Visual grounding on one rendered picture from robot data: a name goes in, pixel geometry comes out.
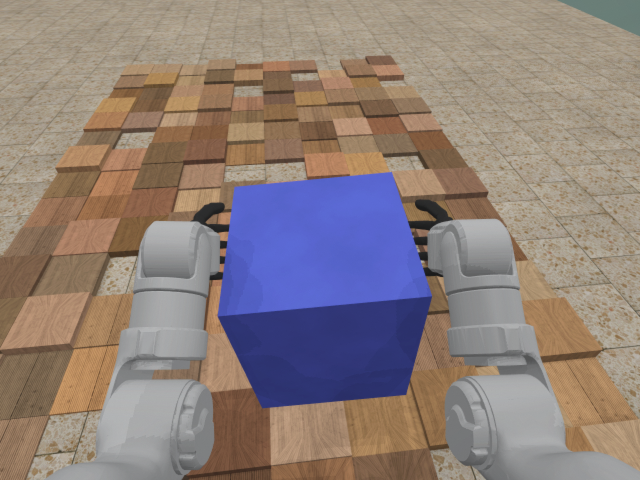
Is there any carton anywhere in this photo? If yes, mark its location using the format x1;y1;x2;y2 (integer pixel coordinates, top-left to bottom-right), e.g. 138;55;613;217
218;172;432;408

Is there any right robot upper arm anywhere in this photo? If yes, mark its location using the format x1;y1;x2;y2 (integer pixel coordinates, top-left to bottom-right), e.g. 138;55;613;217
445;374;640;480

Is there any left robot forearm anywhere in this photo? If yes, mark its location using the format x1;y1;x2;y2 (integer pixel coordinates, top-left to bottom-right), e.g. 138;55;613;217
96;221;220;456

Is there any left robot upper arm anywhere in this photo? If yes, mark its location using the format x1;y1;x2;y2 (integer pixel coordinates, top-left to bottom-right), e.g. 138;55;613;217
44;379;214;480

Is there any robot right hand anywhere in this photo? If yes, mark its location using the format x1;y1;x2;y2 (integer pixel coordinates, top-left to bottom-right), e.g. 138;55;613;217
408;199;453;277

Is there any robot left hand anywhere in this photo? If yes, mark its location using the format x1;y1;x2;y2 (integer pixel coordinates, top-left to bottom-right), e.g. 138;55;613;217
192;202;230;280

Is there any right robot forearm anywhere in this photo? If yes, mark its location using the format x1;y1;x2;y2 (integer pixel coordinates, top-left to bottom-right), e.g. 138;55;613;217
427;219;566;442

